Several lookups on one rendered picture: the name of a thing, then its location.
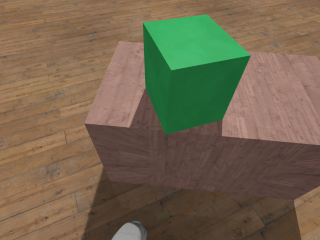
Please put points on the left robot thigh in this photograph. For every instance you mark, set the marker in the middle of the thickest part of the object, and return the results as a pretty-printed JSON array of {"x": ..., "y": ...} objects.
[{"x": 131, "y": 231}]

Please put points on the carton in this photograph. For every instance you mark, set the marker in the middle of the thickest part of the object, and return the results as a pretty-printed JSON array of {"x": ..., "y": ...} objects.
[{"x": 192, "y": 69}]

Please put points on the pedestal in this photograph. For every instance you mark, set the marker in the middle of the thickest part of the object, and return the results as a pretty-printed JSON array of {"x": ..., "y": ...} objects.
[{"x": 266, "y": 145}]

